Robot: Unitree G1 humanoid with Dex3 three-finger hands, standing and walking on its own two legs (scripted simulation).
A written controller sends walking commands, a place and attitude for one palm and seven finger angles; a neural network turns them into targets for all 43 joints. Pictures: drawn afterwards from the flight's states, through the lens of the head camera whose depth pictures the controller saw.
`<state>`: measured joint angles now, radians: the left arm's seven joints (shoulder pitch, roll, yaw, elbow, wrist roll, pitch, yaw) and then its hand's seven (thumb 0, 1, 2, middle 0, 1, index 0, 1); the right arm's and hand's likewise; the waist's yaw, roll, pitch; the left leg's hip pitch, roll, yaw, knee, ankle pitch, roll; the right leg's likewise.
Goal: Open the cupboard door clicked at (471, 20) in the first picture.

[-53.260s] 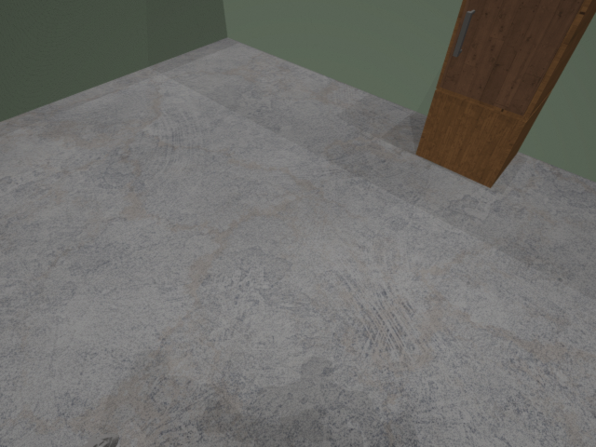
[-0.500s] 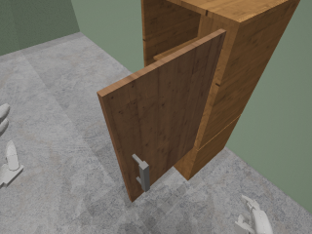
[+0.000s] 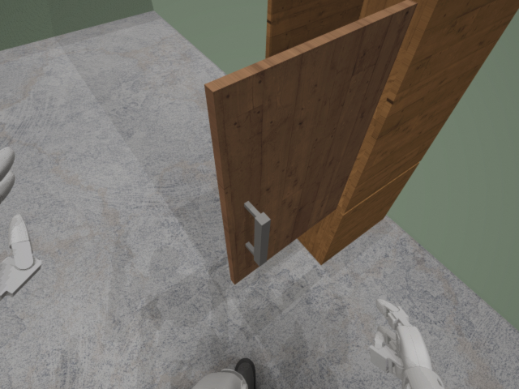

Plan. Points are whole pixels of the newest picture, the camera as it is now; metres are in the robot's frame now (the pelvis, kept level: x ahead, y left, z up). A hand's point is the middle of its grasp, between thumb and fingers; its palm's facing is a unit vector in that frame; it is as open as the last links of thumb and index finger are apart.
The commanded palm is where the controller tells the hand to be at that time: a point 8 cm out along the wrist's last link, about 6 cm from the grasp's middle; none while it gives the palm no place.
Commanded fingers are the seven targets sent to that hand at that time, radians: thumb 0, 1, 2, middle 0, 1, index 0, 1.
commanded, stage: step back with the hand held close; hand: left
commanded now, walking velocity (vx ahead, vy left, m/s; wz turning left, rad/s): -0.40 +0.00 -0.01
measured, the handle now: (255, 235) +0.40 +0.05 -0.08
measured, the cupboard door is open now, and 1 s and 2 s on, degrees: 92 92 92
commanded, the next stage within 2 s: stop stepping back and stand still in 0.40 s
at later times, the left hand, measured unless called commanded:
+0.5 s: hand out of the picture +0.12 +0.25 +0.18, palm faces +0.29 -0.83 -0.48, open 7.5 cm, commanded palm +0.06 +0.30 +0.19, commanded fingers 0.00 0.90 0.90 -0.20 -0.30 -0.20 -0.30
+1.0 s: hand out of the picture +0.01 +0.20 +0.17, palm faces +0.33 -0.82 -0.47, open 7.5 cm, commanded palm -0.05 +0.26 +0.19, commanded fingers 0.00 0.90 0.90 -0.20 -0.30 -0.20 -0.30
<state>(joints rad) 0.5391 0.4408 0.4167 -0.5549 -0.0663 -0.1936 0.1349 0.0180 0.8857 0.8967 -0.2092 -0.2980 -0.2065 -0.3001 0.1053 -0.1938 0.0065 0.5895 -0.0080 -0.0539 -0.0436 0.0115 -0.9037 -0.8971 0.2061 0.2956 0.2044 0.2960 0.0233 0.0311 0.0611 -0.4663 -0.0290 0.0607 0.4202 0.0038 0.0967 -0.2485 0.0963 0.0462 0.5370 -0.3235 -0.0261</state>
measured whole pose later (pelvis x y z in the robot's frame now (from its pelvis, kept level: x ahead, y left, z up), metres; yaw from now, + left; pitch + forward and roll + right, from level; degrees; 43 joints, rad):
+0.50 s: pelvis -0.11 +0.01 +0.01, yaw -4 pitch +3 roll -3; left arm 0.58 0.47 0.44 -0.62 -0.07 -0.18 0.14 0.02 0.89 0.90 -0.21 -0.30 -0.21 -0.30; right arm 0.17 -0.16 0.01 0.61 -0.02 -0.11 -0.04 0.01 -0.90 -0.90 0.20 0.30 0.20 0.30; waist 0.00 -0.02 0.02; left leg -0.44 0.06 0.05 0.41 -0.03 0.03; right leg -0.30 0.08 0.01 0.87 -0.52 0.02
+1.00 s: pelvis -0.21 -0.03 +0.00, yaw -4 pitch -1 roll +1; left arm 0.56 0.41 0.40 -0.48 -0.03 -0.19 0.15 0.02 0.89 0.90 -0.21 -0.30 -0.21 -0.30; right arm 0.26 -0.22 -0.02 0.63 0.00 -0.09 -0.06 0.01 -0.91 -0.90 0.20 0.29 0.20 0.30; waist -0.06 0.00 -0.04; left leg -0.38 0.00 0.02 0.68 -0.32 0.01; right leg -0.15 0.05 -0.05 0.58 -0.42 -0.07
